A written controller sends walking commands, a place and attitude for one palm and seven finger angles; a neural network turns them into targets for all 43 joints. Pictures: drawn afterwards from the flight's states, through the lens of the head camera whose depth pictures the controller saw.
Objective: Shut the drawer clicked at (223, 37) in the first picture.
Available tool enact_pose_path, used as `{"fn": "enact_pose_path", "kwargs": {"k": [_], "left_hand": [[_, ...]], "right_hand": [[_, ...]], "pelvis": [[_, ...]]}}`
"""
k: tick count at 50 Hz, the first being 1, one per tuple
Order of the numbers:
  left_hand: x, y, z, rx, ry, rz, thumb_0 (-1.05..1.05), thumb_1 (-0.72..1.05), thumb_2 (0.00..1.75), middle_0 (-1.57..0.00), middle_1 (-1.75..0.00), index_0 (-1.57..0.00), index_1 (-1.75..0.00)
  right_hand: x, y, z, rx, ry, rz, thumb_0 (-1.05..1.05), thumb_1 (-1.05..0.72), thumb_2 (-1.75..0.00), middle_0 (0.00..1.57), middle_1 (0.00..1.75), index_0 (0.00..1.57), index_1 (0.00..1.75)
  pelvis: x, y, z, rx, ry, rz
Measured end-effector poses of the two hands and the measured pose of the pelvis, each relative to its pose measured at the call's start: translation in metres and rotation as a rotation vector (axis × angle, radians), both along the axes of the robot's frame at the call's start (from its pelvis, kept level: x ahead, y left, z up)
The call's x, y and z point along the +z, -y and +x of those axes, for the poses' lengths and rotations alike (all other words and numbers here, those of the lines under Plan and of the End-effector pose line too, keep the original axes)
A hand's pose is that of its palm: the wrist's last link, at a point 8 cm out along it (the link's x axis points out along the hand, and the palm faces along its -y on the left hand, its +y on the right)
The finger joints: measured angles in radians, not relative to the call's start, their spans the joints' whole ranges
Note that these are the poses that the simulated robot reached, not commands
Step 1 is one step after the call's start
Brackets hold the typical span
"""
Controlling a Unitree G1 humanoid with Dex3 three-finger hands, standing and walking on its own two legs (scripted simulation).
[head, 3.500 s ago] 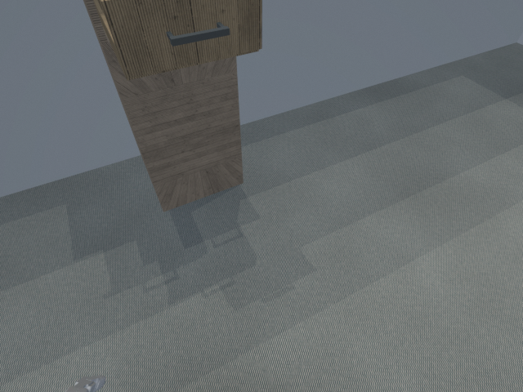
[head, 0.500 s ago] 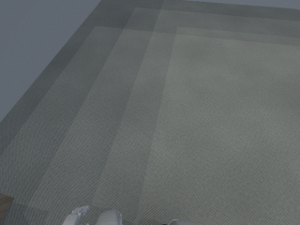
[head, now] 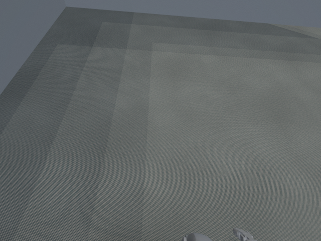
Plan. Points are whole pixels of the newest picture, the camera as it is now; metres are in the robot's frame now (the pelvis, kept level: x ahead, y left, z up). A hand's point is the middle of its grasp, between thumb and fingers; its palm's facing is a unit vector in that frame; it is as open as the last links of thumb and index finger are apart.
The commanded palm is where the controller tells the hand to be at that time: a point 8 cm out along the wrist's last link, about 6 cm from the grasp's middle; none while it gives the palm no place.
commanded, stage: walk to a spot facing it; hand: left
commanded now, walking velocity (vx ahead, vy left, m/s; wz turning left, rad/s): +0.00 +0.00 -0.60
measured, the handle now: out of the picture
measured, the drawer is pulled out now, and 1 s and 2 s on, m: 0.26 0.26 0.26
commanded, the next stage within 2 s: turn to face it in 0.10 s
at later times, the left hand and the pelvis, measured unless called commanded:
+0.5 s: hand (133, 207) +0.23 +0.10 -0.15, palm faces -0.17 -0.97 -0.20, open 7.4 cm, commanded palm none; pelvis +0.06 -0.04 -0.01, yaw -6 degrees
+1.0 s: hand out of the picture +0.10 +0.20 -0.17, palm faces +0.21 -0.94 -0.28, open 7.4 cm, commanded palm none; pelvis +0.06 -0.04 +0.00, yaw +10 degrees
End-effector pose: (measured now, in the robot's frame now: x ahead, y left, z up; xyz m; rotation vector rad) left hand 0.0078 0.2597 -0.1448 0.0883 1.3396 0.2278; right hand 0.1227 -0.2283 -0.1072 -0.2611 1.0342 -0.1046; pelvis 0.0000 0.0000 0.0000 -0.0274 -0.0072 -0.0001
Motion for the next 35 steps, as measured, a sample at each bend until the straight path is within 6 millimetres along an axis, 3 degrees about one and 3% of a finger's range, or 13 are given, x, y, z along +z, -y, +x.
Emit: {"fn": "enact_pose_path", "kwargs": {"k": [7, 13, 16, 20, 26, 31, 35], "left_hand": [[0.008, 0.017, 0.100, -0.172, 0.079, 0.010, 0.01, 0.91, 0.90, -0.19, -0.30, -0.19, -0.30], [0.010, 0.060, 0.191, -0.358, 0.204, 0.063, 0.01, 0.91, 0.90, -0.19, -0.30, -0.19, -0.30], [0.017, 0.080, 0.215, -0.393, 0.265, 0.073, 0.01, 0.91, 0.90, -0.19, -0.30, -0.20, -0.30], [0.024, 0.101, 0.225, -0.401, 0.285, 0.054, 0.01, 0.91, 0.90, -0.20, -0.30, -0.20, -0.30], [0.016, 0.110, 0.217, -0.327, 0.290, -0.015, 0.01, 0.91, 0.90, -0.20, -0.30, -0.20, -0.30], [-0.011, 0.085, 0.188, -0.202, 0.248, -0.050, 0.01, 0.90, 0.90, -0.20, -0.30, -0.20, -0.30], [-0.022, 0.054, 0.152, -0.116, 0.147, -0.026, 0.01, 0.91, 0.90, -0.20, -0.30, -0.20, -0.30]], "right_hand": [[-0.019, 0.027, -0.078, -0.220, -0.191, 0.009, 0.01, -0.91, -0.89, 0.20, 0.30, 0.20, 0.30], [-0.049, 0.054, -0.139, -0.386, -0.320, 0.048, 0.01, -0.91, -0.89, 0.20, 0.30, 0.20, 0.30], [-0.056, 0.060, -0.153, -0.423, -0.385, 0.055, 0.01, -0.91, -0.89, 0.20, 0.30, 0.20, 0.30], [-0.053, 0.056, -0.146, -0.421, -0.392, 0.078, 0.01, -0.91, -0.89, 0.20, 0.30, 0.19, 0.30], [-0.048, 0.037, -0.111, -0.347, -0.364, 0.113, 0.01, -0.91, -0.89, 0.20, 0.30, 0.19, 0.30], [-0.047, 0.025, -0.068, -0.247, -0.309, 0.080, 0.01, -0.91, -0.89, 0.20, 0.30, 0.20, 0.30], [-0.040, 0.023, -0.038, -0.187, -0.246, 0.036, 0.01, -0.92, -0.89, 0.20, 0.30, 0.20, 0.30]], "pelvis": [[-0.001, 0.005, 0.020, -0.101, -0.008, 0.007], [-0.019, 0.030, 0.038, -0.178, -0.016, 0.036], [-0.020, 0.037, 0.043, -0.177, -0.008, 0.026], [-0.012, 0.043, 0.053, -0.162, 0.003, 0.029], [-0.010, 0.041, 0.061, -0.092, 0.015, 0.020], [-0.020, 0.027, 0.065, -0.018, 0.011, -0.005], [-0.021, 0.018, 0.063, 0.011, -0.009, 0.001]]}}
